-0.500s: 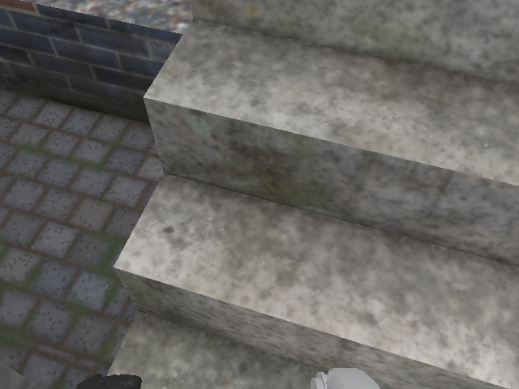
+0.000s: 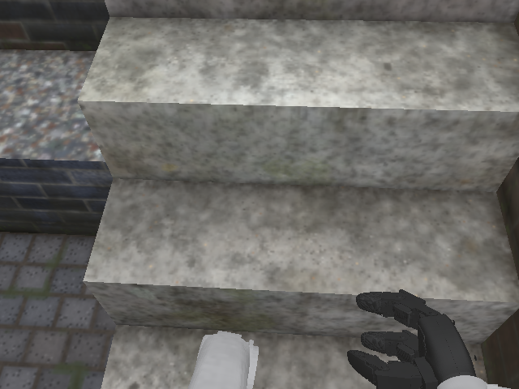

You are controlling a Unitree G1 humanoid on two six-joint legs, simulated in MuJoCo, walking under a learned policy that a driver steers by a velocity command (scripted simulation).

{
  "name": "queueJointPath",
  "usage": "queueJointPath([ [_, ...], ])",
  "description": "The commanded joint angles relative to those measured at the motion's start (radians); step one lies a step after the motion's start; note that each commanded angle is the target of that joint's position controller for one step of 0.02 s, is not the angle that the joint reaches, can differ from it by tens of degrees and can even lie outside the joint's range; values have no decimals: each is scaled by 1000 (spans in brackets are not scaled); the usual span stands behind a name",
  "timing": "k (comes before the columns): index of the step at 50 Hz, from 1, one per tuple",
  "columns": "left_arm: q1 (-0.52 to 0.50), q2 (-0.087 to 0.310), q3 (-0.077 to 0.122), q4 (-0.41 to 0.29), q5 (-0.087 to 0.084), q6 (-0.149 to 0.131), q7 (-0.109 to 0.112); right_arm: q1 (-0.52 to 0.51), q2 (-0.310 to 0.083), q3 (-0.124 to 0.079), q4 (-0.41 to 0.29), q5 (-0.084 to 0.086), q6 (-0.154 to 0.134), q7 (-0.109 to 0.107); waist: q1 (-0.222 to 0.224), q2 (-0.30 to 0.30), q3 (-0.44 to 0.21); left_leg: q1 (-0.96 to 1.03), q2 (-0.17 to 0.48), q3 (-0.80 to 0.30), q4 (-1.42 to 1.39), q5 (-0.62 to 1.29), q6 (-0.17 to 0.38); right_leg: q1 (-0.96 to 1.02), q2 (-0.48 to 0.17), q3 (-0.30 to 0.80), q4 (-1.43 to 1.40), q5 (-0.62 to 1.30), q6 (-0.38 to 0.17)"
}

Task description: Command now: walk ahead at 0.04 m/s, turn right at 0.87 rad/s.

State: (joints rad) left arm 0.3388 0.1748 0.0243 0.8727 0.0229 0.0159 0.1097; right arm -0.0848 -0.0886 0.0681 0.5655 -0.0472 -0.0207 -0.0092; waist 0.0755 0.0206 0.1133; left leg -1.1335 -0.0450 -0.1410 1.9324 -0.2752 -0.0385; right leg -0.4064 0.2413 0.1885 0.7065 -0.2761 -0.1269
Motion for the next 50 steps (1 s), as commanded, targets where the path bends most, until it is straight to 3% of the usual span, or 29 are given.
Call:
queueJointPath([
  [1, -4, 158, 56, -107, 15, -1, 0, -25, -71, -38, -87, 1, -6, -9, -12, -111, -154, -152, -22, 42, 136, -13, 10, 233, -233, 388, -154, 579, -177],
  [3, -16, 182, 83, -136, 5, -17, 1, -82, -82, -44, -124, -32, -19, -3, 4, -86, -186, -169, -15, 34, 84, 64, 26, 282, -246, 433, -162, 463, -169],
  [7, 33, 171, 90, -154, 13, 2, 26, -131, -3, -20, -172, -33, 5, 11, 33, -131, -220, -196, -18, 15, 24, 67, 28, 385, -279, 471, -150, 592, -181],
  [10, 84, 161, 93, -154, 15, -13, 43, -194, -9, -14, -222, -55, 8, 20, 61, -142, -241, -236, -17, -1, -57, -4, 36, 552, -304, 505, -149, 777, -172],
  [15, 104, 250, 131, -159, 2, -66, 65, -221, -78, -54, -261, -30, 28, 18, 76, -197, -274, -204, -13, -42, -97, -257, 54, 735, -382, 505, -174, 956, -158],
  [18, 78, 228, 125, -188, -6, -65, 64, -237, -78, -28, -298, -25, 32, 17, 70, -197, -354, -179, 57, -104, -148, -409, 71, 788, -440, 462, -101, 988, -123],
  [21, -79, 196, 107, -231, -11, -71, 53, -208, -59, -2, -311, -16, 3, 38, -19, -92, -353, 325, 85, 52, -643, -287, 103, 372, -309, 268, -164, 897, -24],
  [22, -210, 194, 100, -264, -25, -65, 35, -74, -79, -11, -273, 16, 4, 45, -107, -21, -395, 729, 85, 100, -968, -150, 128, 138, -252, 164, -109, 1098, 20],
  [23, -228, 220, 95, -261, -7, -62, 14, 135, -105, -42, -180, 64, 17, 29, -197, -7, -432, 942, 94, 185, -1307, 86, 123, 116, -259, 178, -52, 1163, 13],
  [24, -153, 191, 97, -229, 29, -51, -16, 274, -125, -69, -65, 63, 11, 6, -204, 139, -406, 1110, 82, 276, -1681, 384, 119, 115, -170, 89, 165, 834, 39],
  [25, -99, 129, 99, -203, 65, -76, -66, 225, -83, -53, 4, 50, 19, -27, -121, 304, -247, 1193, 134, 215, -1811, 494, 133, -119, -70, 11, 456, -111, 57],
  [26, -47, -25, 55, -197, 71, -98, -102, 249, -90, -27, 37, 35, 13, -25, -13, 281, -194, 1303, 171, 114, -1363, 952, 82, -539, -33, 76, 1000, -158, 79],
  [27, -20, -7, 42, -244, 44, -120, -100, 368, -205, -84, 59, -2, 14, -10, -13, 205, -287, 1345, 311, -15, -1246, 1442, 95, -639, -44, 68, 1204, -115, 116],
  [28, -90, 108, 53, -300, 58, -105, -75, 354, -263, -120, 9, -18, 14, -32, -69, 189, -440, 1319, 420, -368, -1542, 691, 178, -684, -80, -57, 1403, -34, 160],
  [29, -188, 111, 42, -343, 67, -103, -63, 292, -268, -124, 5, -5, 0, -31, -49, 183, -304, 1250, 409, -424, -1658, 185, 187, -861, -114, -149, 1603, -11, 171],
  [30, -295, 92, 27, -380, 83, -108, -65, 270, -267, -127, 18, 11, -13, -20, -72, 236, -197, 1216, 355, -437, -1684, 28, 154, -1004, -142, -220, 1738, 3, 159],
  [32, -430, 43, -3, -425, 97, -122, -93, 401, -165, -107, 135, 38, -55, -2, -72, 115, -10, 1033, 191, -213, -1591, 438, 79, -1003, -211, -237, 1659, 36, 94],
  [34, -513, -15, -40, -456, 77, -114, -115, 466, -147, -111, 199, 33, -74, 4, -79, 80, -43, 887, 80, -99, -1610, 595, 36, -804, -153, -313, 1406, -39, 49],
  [37, -573, -60, -67, -492, 66, -110, -113, 532, -185, -127, 229, 7, -63, -22, -64, 101, -159, 988, 116, -170, -1667, 662, 112, -828, -130, -329, 1399, -135, 52],
  [38, -600, -118, -78, -506, 56, -97, -100, 615, -166, -131, 280, 25, -68, -34, -71, 93, -205, 1090, 144, -207, -1647, 747, 138, -906, -109, -348, 1458, -172, 46],
  [40, -647, -133, -89, -519, 43, -94, -99, 741, -141, -126, 316, 33, -59, -55, -98, 20, -203, 1258, 179, -262, -1638, 771, 154, -1051, -111, -326, 1439, -207, 48],
  [42, -529, -86, -97, -487, 11, -90, -102, 533, -130, -123, 242, 77, -46, -79, 18, -8, -258, 850, 132, -53, -1736, 1455, 137, -330, -56, -343, 905, -345, -9],
  [43, -559, -33, -78, -504, -26, -78, -86, 588, -166, -134, 261, 94, -47, -91, 3, -25, -343, 830, 145, -92, -1746, 1778, 147, -110, -21, -334, 730, -396, -6],
  [44, -448, -11, -54, -509, -36, -74, -66, 560, -237, -153, 238, 63, -70, -108, 63, 81, -353, 975, 248, -186, -1579, 2061, 170, -78, -46, -175, 574, -523, -20],
  [45, -249, 5, -19, -407, -34, -120, -83, 655, -191, -140, 265, 85, -86, -97, 42, 52, -602, 636, 161, -185, -1253, 2272, 43, 492, -168, -18, 564, -625, -146],
  [46, 29, 145, 34, -364, -5, -122, -75, 527, -282, -156, 214, 123, -112, -50, 219, -154, -866, 684, 8, -87, -766, 1766, 49, 563, -350, 292, 328, -680, -242],
  [47, -186, 181, 49, -354, 2, -98, -52, 315, -248, -157, 110, 84, -144, 0, 115, -549, -935, 585, -125, -75, -276, 321, 51, 408, -483, 618, 52, -459, -253],
  [48, -437, 80, 41, -404, 14, -64, -35, 214, -234, -157, -13, 12, -118, 7, 11, -291, -767, 484, -45, -127, -6, 259, 80, 136, -519, 641, -17, -569, -216],
  [50, -665, -60, 0, -353, -11, -106, -45, 272, -63, -97, -101, -40, -7, -20, -156, 15, -284, 333, 59, -165, -42, 136, 124, -317, -572, 506, -22, -567, -145],
])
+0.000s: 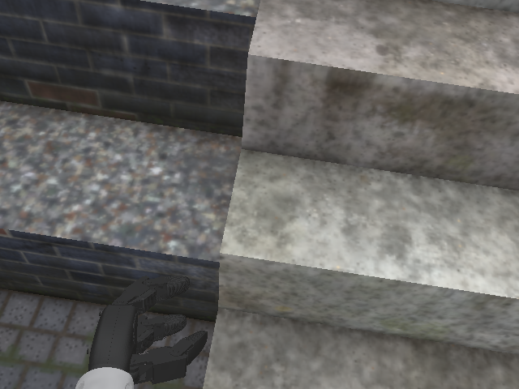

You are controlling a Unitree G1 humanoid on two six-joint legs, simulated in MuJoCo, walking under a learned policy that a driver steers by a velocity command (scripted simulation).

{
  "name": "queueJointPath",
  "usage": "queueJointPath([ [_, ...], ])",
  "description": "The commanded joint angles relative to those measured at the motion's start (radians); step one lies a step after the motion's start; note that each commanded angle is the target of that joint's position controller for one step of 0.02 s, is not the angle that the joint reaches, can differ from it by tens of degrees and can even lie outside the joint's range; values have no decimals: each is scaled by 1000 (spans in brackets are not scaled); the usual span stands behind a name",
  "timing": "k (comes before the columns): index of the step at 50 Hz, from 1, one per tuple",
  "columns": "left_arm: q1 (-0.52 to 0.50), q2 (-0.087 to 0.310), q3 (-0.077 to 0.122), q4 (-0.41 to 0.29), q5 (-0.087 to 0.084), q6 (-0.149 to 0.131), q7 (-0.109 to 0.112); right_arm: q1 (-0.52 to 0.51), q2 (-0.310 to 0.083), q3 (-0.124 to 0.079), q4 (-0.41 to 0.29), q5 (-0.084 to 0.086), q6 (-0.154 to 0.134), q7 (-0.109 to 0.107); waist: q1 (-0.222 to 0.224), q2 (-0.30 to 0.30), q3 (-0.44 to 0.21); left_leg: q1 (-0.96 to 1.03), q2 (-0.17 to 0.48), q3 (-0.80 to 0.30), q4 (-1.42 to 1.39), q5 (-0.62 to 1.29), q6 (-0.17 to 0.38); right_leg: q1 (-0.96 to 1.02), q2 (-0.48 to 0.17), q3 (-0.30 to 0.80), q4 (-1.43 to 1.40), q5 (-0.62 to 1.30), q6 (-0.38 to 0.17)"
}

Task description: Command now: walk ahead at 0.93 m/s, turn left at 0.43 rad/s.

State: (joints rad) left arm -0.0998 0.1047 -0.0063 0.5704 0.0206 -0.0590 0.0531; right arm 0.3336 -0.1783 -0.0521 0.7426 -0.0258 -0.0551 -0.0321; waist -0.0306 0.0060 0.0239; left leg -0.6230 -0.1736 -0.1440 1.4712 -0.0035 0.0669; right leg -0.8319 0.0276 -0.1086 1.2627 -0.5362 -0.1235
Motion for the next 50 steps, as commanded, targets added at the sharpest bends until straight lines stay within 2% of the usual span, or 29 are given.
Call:
queueJointPath([
  [1, -276, -62, 5, -29, -15, -56, 14, -83, 31, 20, -273, -56, 76, -1, -135, 174, 2, -166, 204, -172, 313, -215, 9, -94, -315, 594, -534, -161, -73],
  [4, -104, 71, 41, 75, 52, -91, 36, -6, -13, 9, -252, -39, 110, 33, -154, 226, 64, -11, 131, -10, 96, -42, -55, -176, -197, 301, -508, 22, -45],
  [6, 108, 240, 132, 161, 78, -62, 90, -4, -69, -2, -272, -100, 123, 124, -130, 103, 14, -98, 114, -11, 41, -17, -83, 64, -209, 437, -458, 285, -54],
  [7, 119, 276, 155, 154, 73, -56, 105, -31, -77, 1, -275, -86, 138, 141, -108, -25, -41, -186, 156, -35, 88, -64, -100, 199, -248, 487, -419, 280, -63],
  [11, 62, 246, 152, 109, 51, 50, 72, -189, -92, 53, -346, -23, 122, 161, -69, -167, -57, -119, 220, 37, -104, 42, -79, 117, -182, 446, -290, -169, 32],
  [12, 97, 296, 172, 104, 74, 57, 65, -192, -88, 60, -341, -11, 102, 171, -47, -183, -55, -48, 212, 80, -257, 43, -60, 87, -153, 433, -271, -216, 65],
  [13, -65, 328, 190, 47, 112, 65, 50, 76, -70, 68, -241, 48, 98, 170, -183, -249, -147, 0, 211, 149, -503, 130, -57, 233, -130, 298, -185, -108, 73],
  [18, -23, 195, 193, 39, 38, 111, 80, 277, -131, 101, -77, 91, 150, 88, -200, -209, -305, 456, 424, 45, -1063, 980, 9, 293, -147, 322, 374, -64, 232],
  [20, -127, 158, 193, 3, 31, 108, 101, 463, -128, 127, 46, 141, 146, 98, -296, 45, -235, 588, 513, 29, -1449, 1359, 52, 285, 60, 112, 950, -455, 338],
  [22, -339, 62, 156, -80, -6, 145, 138, 529, -78, 169, 83, 129, 169, 116, -370, 198, 62, 484, 472, 25, -1359, 1137, 98, -94, 206, 104, 1553, -576, 348],
  [24, -47, 7, 148, -122, -15, 127, 100, 454, -57, 204, 198, 141, 176, 160, -178, 553, 200, 373, 265, 89, -957, 1457, -132, -335, 277, -60, 1891, -475, 377],
  [25, 331, -124, 91, -134, -15, 142, 69, 422, -86, 209, 253, 72, 148, 161, 102, 926, 285, 125, 84, 236, -909, 1249, -380, -343, 193, -173, 1781, -359, 335],
  [26, 356, -80, 51, -52, 0, 140, 41, 448, -130, 217, 313, 74, 119, 133, 44, 1130, 264, 43, 40, 289, -961, 907, -343, -290, 130, -230, 1730, -366, 308],
  [28, 190, 143, 67, 67, -14, 169, 34, 411, -119, 231, 338, 24, 71, 59, -135, 736, 116, 176, 144, 168, -1037, 262, -205, -326, 141, -220, 1738, -244, 238],
  [29, 99, 123, 44, 43, -14, 175, 32, 521, -197, 203, 367, 42, 54, 19, -182, 717, 80, 362, 197, 68, -939, 531, -181, -499, 77, -137, 1618, -279, 196],
  [31, -18, 165, 39, 29, -7, 200, 35, 541, -346, 124, 311, 0, 79, -34, -272, 752, -58, 581, 365, -135, -1161, -378, -63, -646, 69, -58, 1392, -207, 208],
  [33, -19, 189, 65, 115, 26, 219, 17, 438, -269, 120, 259, 9, 100, -47, -271, 795, 88, 543, 340, -196, -1265, -601, -87, -713, 59, -120, 1449, -197, 231],
  [35, -71, 72, 31, 79, 43, 194, -13, 412, -192, 119, 250, -8, 93, -31, -249, 798, 128, 633, 351, -222, -1327, -685, 16, -850, 78, -191, 1345, -282, 194],
  [38, 200, 4, -1, 132, 64, 175, -33, 125, -254, 57, 145, 41, 49, -6, 45, 307, -108, 511, 343, -46, -1163, 222, 55, -299, 45, -99, 1139, 8, 139],
  [39, 203, 62, 3, 100, 49, 176, -26, -365, -168, 82, -1, 128, 80, 65, 214, 127, -153, -51, 264, 210, -1373, -167, 82, 432, 24, -76, 595, 153, 140],
  [40, 217, 95, 17, 87, 39, 158, -25, -234, -294, 52, 29, 138, 52, 56, 186, 36, -270, -175, 332, 171, -1522, -243, 65, 842, 80, -102, 590, 157, 108],
  [42, 331, 206, 61, 125, 48, 195, 39, -205, -302, 44, 52, 171, 74, 80, 231, -278, -297, 77, 322, 295, -1349, -169, 58, 798, -10, -11, 213, 245, 136],
  [43, 329, 224, 72, 93, 84, 219, 89, -145, -301, 35, 40, 147, 95, 89, 238, -423, -298, 268, 333, 281, -1081, -196, 62, 560, -157, 199, -51, 149, 91],
  [45, -185, 260, 113, -82, 53, 125, 136, 22, -291, 13, -35, 137, 180, 94, 20, -632, -138, 612, 511, -172, -91, -395, 164, -384, -551, 619, -409, -130, -60],
  [46, -523, 199, 109, -154, 26, 62, 103, 322, -276, 4, -11, 109, 186, 53, -216, -611, -136, 949, 544, -355, 74, -550, 167, -867, -581, 511, -233, 84, 48],
  [47, -732, 77, 88, -173, 28, 27, 59, 669, -215, 14, 168, 75, 198, 24, -488, -289, -71, 1058, 609, -346, -193, -546, 185, -1010, -552, 266, 116, 158, 165],
  [48, -654, -21, 75, -123, 37, 105, 77, 935, -200, 10, 312, 105, 196, 14, -648, 80, -24, 1034, 694, -310, -1027, -599, 174, -876, -335, -91, 621, 214, 299],
  [49, -218, -97, 55, -14, 38, 144, 89, 725, -102, 73, 285, 87, 184, 63, -438, 495, 19, 686, 488, -58, -1078, -193, 97, -496, -97, -214, 1126, -144, 301],
  [50, -32, -81, 59, 58, -1, 188, 76, 490, -23, 122, 245, 24, 162, 71, -307, 419, 36, 530, 399, 88, -1020, -166, 116, -401, 9, -288, 1448, -331, 296],
])
Over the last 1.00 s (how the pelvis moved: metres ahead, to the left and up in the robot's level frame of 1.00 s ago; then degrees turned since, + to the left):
0.20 0.24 0.12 9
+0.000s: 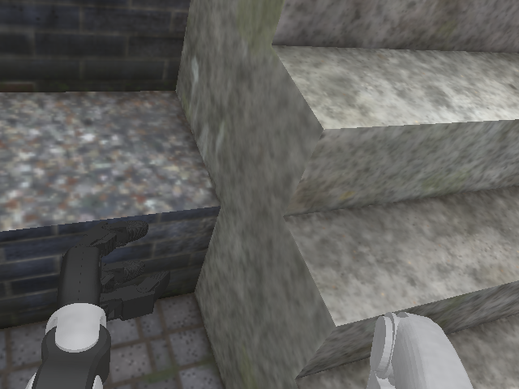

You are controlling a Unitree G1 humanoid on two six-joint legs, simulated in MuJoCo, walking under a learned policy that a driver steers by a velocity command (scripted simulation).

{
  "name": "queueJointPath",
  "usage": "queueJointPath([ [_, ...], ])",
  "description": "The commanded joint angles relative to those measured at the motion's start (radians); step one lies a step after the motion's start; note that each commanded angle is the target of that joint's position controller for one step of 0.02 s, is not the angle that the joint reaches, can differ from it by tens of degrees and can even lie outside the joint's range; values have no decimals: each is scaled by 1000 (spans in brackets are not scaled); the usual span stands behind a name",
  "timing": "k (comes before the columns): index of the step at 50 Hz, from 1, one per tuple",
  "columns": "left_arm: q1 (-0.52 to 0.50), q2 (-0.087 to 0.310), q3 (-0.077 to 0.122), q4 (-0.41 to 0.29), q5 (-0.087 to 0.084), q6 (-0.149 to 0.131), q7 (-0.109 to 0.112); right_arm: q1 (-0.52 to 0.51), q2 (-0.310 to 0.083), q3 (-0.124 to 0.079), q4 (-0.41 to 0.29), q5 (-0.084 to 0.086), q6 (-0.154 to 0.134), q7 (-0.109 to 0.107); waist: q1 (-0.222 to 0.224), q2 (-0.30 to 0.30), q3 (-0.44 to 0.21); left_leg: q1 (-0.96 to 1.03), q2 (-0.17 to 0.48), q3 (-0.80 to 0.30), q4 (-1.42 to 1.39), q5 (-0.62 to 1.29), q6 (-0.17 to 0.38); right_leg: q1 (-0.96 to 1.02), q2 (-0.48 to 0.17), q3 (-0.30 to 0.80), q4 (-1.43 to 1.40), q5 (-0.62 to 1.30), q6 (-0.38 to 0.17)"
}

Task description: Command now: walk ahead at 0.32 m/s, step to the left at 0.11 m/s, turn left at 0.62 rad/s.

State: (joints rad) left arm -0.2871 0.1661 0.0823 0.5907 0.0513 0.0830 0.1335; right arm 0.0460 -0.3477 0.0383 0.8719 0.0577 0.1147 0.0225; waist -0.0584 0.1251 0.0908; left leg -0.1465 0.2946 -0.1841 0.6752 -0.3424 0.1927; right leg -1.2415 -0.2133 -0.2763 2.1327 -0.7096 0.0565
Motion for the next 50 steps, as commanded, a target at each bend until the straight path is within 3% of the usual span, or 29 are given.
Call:
queueJointPath([
  [1, 241, -59, -23, 79, -54, 75, -31, 678, 138, 52, 100, -103, -55, 33, -263, 266, -37, 19, -193, 271, -64, 103, -34, 7, 347, -161, 675, -244, 111],
  [3, -16, 6, -27, -51, -43, 84, -46, 807, 139, 84, 170, -139, -109, 35, -395, 495, 82, -136, -267, 224, -189, -180, -143, -166, 322, -129, 590, -232, 83],
  [5, 82, 21, -23, -16, 9, 60, -45, 771, 75, 93, 226, -84, -99, 18, -296, 417, 46, 151, -224, -2, -286, -374, -284, -450, 358, -67, 678, -162, 95],
  [6, 3, 16, -41, -67, 52, 55, -71, 646, -97, 39, 142, -57, -94, -58, -325, 539, 19, 284, -129, -444, -672, -691, -355, -648, 458, -72, 584, -126, 117],
  [7, -103, -39, -77, -131, 49, 25, -90, 551, -161, 15, 88, -48, -101, -113, -298, 448, 69, 347, -9, -789, -713, -879, -337, -837, 412, 85, 472, -3, 113],
  [8, -106, -31, -97, -137, 41, 18, -97, 493, -231, -14, 43, -51, -96, -140, -240, 315, 16, 545, 24, -733, -623, -841, -385, -1034, 426, 111, 447, 96, 131],
  [10, 125, 26, -117, 2, 41, -28, -70, 179, -254, -37, -93, 2, -100, -134, 10, -28, -45, 213, -128, -243, -406, -183, -474, -499, 375, 119, -148, 547, 125],
  [14, 239, 4, -134, 35, -30, -16, -102, 458, -154, -22, -39, -6, -127, -85, -25, -74, -27, -12, -167, -155, -514, -197, -397, -127, 419, 18, -290, 682, 137],
  [16, 240, 136, -100, 64, -16, -30, -128, 626, -134, -29, 6, 19, -75, -57, -88, -172, 39, 212, -129, -118, -521, -186, -447, -312, 413, 34, -288, 603, 144],
  [17, 244, 88, -128, 39, 2, -52, -159, 617, -35, -2, -2, 3, -102, -27, -33, -290, 100, 97, -226, 2, -495, -21, -452, -113, 395, 63, -490, 710, 76],
  [19, 464, 122, -109, 90, 7, -64, -182, 559, -85, -37, 13, 11, -131, 10, 30, -3, 181, -66, -346, 178, -746, 573, -702, 312, 523, -141, -663, 506, -44],
  [20, 850, 232, -57, 188, -2, -91, -167, 457, -142, -66, 9, 37, -135, 3, 187, 220, 143, -252, -451, 434, -731, 1369, -979, 863, 617, -213, -953, 338, -110],
  [21, 1759, 504, 76, 414, -29, -125, -159, 113, -373, -176, -30, 79, -134, -37, 732, 522, 16, -969, -597, 733, -36, 2285, -1416, 2026, 496, -140, -1360, 280, -289],
  [22, 1457, 489, 135, 489, -189, -207, -138, 397, -252, -222, 116, 125, -74, -104, 612, -721, -276, -1025, -615, 351, 2390, -1007, -1005, 1960, -157, 694, -1495, 835, -500],
  [23, 1085, 181, -62, 320, -181, -208, -82, -375, 27, -40, -266, -2, -217, -157, 575, -727, -166, -703, -539, -208, 2369, -1294, -475, 1029, 161, 320, -1528, 1329, -313],
  [24, 1273, 163, -64, 415, -105, -298, -11, -804, 217, -16, -514, 58, -217, -156, 663, -921, -138, -989, -503, -415, 2600, -1620, -318, 1257, 44, 283, -1556, 1405, -320],
  [25, 1251, -57, -162, 456, -28, -301, -47, -612, 359, 41, -626, -25, -182, -159, 283, -207, -287, -1326, -445, -434, 2164, -1163, -194, 1715, -71, 669, -1425, 1484, -291],
  [26, 995, 90, -131, 346, -14, -250, -36, -82, 280, 30, -433, -99, -158, -105, -18, 204, -285, -1270, -464, -258, 1810, -655, -133, 1742, -101, 738, -1486, 1587, -335],
  [27, 555, 251, -78, 190, -41, -184, -25, 243, 243, 47, -281, -191, -150, -56, -215, 434, -143, -854, -363, 27, 1395, -250, -197, 1096, 17, 688, -1638, 1233, -350],
  [28, 351, 388, -36, 122, -44, -153, -32, 277, 163, 29, -287, -175, -126, -48, -269, 246, -24, -484, -311, 20, 1113, -168, -266, 558, -4, 771, -1755, 988, -347],
  [30, 492, 310, -43, 193, -40, -153, -65, 127, -15, -41, -300, -25, -81, -52, -79, 84, 42, 25, -151, -9, 498, 211, -299, 153, 16, 669, -1746, 942, -253],
  [33, 695, 284, -18, 289, -72, -106, -78, 96, 45, -40, -293, -21, -114, -37, 49, -279, -202, 77, -196, 29, -89, 432, -229, 690, 164, 483, -1373, 903, -203],
  [34, 746, 298, -3, 302, -68, -86, -98, 102, 55, -47, -292, -37, -125, -32, 40, -232, -260, 157, -238, 140, -224, 468, -244, 744, 227, 431, -1260, 745, -174],
  [35, 788, 213, -16, 247, -61, -100, -117, 185, -50, -87, -274, -53, -125, -27, 19, 124, -381, 443, 85, -71, -64, 975, -188, 479, 325, 321, -940, 104, -75],
  [36, 763, 191, -9, 210, -42, -95, -125, 221, -74, -101, -255, -20, -117, -29, 33, 188, -419, 444, 184, -183, -70, 1037, -128, 349, 276, 301, -743, 0, -50],
  [38, 563, 184, 5, 180, -5, -58, -106, 144, -20, -96, -272, -70, -98, -37, 38, 93, -192, 141, 88, -160, -176, 581, -134, 319, 215, 272, -569, 192, -26],
  [41, 519, 165, 3, 131, -17, -24, -113, 1, 41, -79, -275, -88, -84, -43, 145, 79, -14, -153, 9, 27, -258, 462, -179, 415, 213, 299, -615, 336, -9],
  [45, 483, 167, 5, 77, 1, -8, -137, 105, 57, -94, -263, -74, -98, -77, 136, -37, -183, 47, 41, 133, -195, 758, -131, 433, 204, 287, -608, 403, -11],
  [50, 419, 195, 5, 10, -14, 38, -158, 218, 34, -88, -293, -70, -78, -89, 109, -30, -150, 112, 43, 181, -200, 607, -153, 352, 206, 273, -583, 407, -6],
])
Over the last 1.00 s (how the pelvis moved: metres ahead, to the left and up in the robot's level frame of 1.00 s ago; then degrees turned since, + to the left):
-0.02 0.43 -0.23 -25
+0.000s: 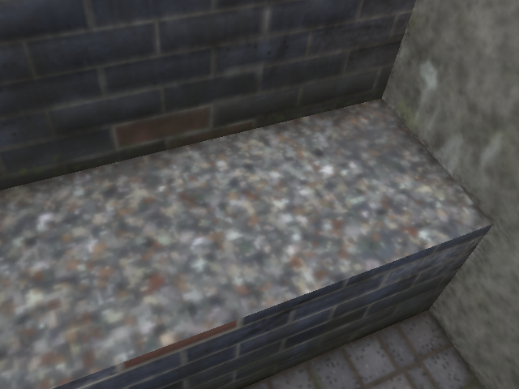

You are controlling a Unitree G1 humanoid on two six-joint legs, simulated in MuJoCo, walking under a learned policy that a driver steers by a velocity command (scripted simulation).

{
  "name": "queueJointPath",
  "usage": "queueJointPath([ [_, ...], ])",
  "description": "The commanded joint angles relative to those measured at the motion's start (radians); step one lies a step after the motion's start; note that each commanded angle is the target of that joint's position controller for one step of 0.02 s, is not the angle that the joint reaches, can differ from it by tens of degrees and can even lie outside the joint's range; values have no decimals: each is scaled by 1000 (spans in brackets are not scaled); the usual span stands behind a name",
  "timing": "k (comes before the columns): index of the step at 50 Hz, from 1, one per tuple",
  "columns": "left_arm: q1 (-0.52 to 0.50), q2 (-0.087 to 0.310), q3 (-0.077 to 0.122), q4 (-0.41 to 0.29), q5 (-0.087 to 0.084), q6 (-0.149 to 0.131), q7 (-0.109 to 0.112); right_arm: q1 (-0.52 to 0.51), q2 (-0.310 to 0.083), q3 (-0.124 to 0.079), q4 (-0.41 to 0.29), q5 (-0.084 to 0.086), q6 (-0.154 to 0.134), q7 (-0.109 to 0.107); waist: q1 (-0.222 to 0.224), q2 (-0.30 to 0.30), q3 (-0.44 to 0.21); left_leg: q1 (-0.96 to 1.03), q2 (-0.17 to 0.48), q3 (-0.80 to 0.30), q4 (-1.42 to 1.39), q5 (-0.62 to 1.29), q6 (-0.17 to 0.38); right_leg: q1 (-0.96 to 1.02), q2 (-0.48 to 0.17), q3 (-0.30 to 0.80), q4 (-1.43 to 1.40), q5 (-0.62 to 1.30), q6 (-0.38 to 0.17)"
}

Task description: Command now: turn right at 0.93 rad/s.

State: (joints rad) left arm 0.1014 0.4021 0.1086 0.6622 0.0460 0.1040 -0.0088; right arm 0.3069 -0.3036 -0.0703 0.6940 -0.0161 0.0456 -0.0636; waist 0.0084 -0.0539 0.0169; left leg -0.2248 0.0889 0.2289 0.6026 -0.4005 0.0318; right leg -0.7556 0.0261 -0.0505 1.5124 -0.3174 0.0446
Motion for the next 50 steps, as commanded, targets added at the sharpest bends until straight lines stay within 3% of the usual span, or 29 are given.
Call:
queueJointPath([
  [1, -6, -34, -20, -75, -4, 22, -28, -27, -33, 22, -105, 3, -10, 6, 42, 160, -71, 172, 254, -202, -125, 711, -2, -113, -34, 39, 11, 25, 11],
  [5, -76, -3, -9, -141, -22, 14, -54, 21, -94, 9, -139, 6, 3, 19, 2, 245, -22, 175, 263, -93, -133, 822, 0, -4, -37, -4, -195, -6, 12],
  [6, -85, -18, -19, -145, -42, 15, -57, 30, -91, 13, -131, 5, 10, 19, -6, 224, -19, 208, 238, -74, -115, 837, 4, 11, -44, -1, -240, 21, 5],
  [10, -187, -47, -30, -210, -51, 0, -80, 26, -117, -2, -147, 1, 21, 15, -35, 202, -12, 222, 265, 16, -114, 898, -10, 146, -42, -77, -490, -47, -33],
  [14, -76, -33, -18, -190, -37, -41, -38, 53, -137, -10, -111, 15, 28, 29, 1, 221, -138, 282, 253, 66, 129, 1214, 15, 367, 54, -105, -752, -198, -107],
  [15, 14, -35, -16, -176, -31, -62, -19, 23, -134, -8, -99, 21, 34, 40, 63, 224, -167, 181, 216, 92, 268, 1165, 2, 508, 59, -53, -945, -94, -134],
  [16, 91, 9, -5, -158, -21, -84, 0, -9, -114, -7, -116, 23, 36, 50, 105, 88, -201, -145, 144, 75, 542, 658, -33, 784, -83, 203, -1034, 309, -187],
  [17, 74, 135, 16, -169, -23, -77, -15, -60, 1, 26, -176, 12, 26, 67, 41, -99, -209, -477, -62, 10, 800, -162, -90, 917, -376, 580, -1009, 1078, -362],
  [18, 120, 26, -1, -149, -42, -67, -9, -147, -5, 32, -165, -7, 29, 64, 99, 51, -272, -331, 20, -196, 774, -166, -103, 793, -384, 430, -1043, 929, -417],
  [19, 2, -46, -39, -149, -35, -58, -6, -133, 20, 48, -161, 20, 33, 71, 14, -13, -199, -263, 37, -206, 651, -147, -110, 646, -333, 299, -1084, 683, -361],
  [21, -166, -173, -90, -153, -25, -56, -11, -98, 12, 49, -112, 18, 31, 78, -84, -55, -31, -156, 28, -190, 314, -92, -106, 468, -209, 107, -1102, 506, -201],
  [23, -100, -175, -96, -129, -6, -69, 3, -79, 15, 63, -61, 9, 21, 82, -34, -83, -51, -105, -38, -142, 164, -22, -90, 543, -176, 29, -1057, 670, -194],
  [25, 4, -71, -63, -79, -13, -88, 14, -71, 8, 61, -57, 7, -13, 72, -28, -61, -95, -82, -68, -115, 114, 100, -65, 612, -186, 7, -971, 750, -187],
  [26, 15, -55, -55, -76, -22, -93, 20, -71, 5, 63, -55, -1, -26, 66, -35, -43, -114, -61, -70, -105, 72, 168, -51, 614, -196, -6, -935, 728, -170],
  [28, 16, -64, -53, -98, -22, -97, 25, -100, -21, 59, -57, -22, -44, 62, -30, 21, -104, -26, -31, -175, 19, 371, -33, 563, -176, -42, -889, 554, -102],
  [30, -10, -101, -58, -134, -1, -97, 37, -141, -34, 44, -42, -12, -46, 57, -23, 109, -82, -40, -5, -295, 7, 537, 4, 516, -105, -103, -806, 418, -63],
  [32, -46, -115, -54, -155, -20, -91, 40, -82, -78, 28, -23, -8, -51, 46, -48, 205, -111, 48, 87, -496, -50, 694, 79, 366, -42, -136, -642, 218, -29],
  [33, -91, -92, -36, -187, -20, -87, 28, -23, -113, 9, -11, -18, -57, 42, -81, 251, -108, 129, 152, -618, -119, 795, 139, 238, -9, -100, -523, -99, -11],
  [35, -102, -152, -57, -194, -42, -81, 25, 34, -142, -16, 25, -35, -62, 25, -89, 252, -97, 201, 188, -697, -145, 793, 213, 88, -9, 54, -374, -258, -23],
  [38, -72, -130, -60, -175, -22, -81, 39, -92, -104, -25, -20, -29, -44, 20, -29, 206, -83, 120, 124, -635, -160, 617, 175, 114, -40, 120, -465, -155, -38],
  [40, -58, -138, -64, -151, -21, -73, 36, -101, -120, -39, -37, -29, -38, 26, -21, 168, -100, 29, 107, -630, -171, 551, 142, 233, -24, 94, -574, -121, -52],
  [42, -23, -136, -70, -140, -32, -64, 38, -148, -121, -49, -65, -18, -18, 31, 3, 183, -133, -98, 41, -601, -159, 379, 86, 416, 4, 51, -733, -55, -70],
  [43, 37, -143, -60, -120, -47, -64, 48, -177, -112, -54, -69, -15, -13, 49, 65, 186, -117, -259, -8, -556, -139, 235, 54, 594, 10, 29, -868, 3, -74],
  [44, 160, -107, -49, -66, -28, -66, 54, -183, -60, -48, -82, -11, -5, 59, 99, 47, -97, -443, -110, -448, 28, 47, 7, 773, -67, 79, -983, 14, -83],
  [45, 203, -40, -49, -77, -13, -72, 58, -141, 37, -27, -100, -18, 0, 59, 84, -221, -104, -611, -232, -271, 428, -241, -31, 806, -381, 396, -1075, -30, -125],
  [46, 205, 5, -39, -119, -9, -74, 69, -96, -60, -45, -112, -73, 3, 74, 82, -199, -141, -579, -142, -251, 560, -210, -66, 671, -486, 521, -1172, 91, -187],
  [47, 121, -24, -36, -129, 5, -74, 66, -130, -98, -56, -111, -75, 10, 76, 43, -169, -82, -494, -97, -260, 614, -141, -67, 534, -429, 493, -1189, 7, -205],
  [48, 47, -73, -54, -125, -4, -81, 68, -117, -100, -52, -95, -68, 18, 79, 6, -180, 3, -478, -80, -267, 657, -79, -75, 451, -360, 378, -1208, -8, -184],
  [50, 4, -98, -62, -129, -14, -85, 75, -58, -101, -53, -53, -51, 38, 77, -30, -181, 39, -428, -89, -234, 761, -19, -93, 409, -302, 202, -1197, 154, -188],
])
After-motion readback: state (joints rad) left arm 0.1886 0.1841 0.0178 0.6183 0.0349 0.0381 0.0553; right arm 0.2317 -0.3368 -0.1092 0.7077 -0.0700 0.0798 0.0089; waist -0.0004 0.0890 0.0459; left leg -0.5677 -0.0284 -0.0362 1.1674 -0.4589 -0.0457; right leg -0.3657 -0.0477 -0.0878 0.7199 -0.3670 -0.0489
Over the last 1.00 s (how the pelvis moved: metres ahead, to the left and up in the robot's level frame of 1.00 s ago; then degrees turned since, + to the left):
0.20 0.56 -0.09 -8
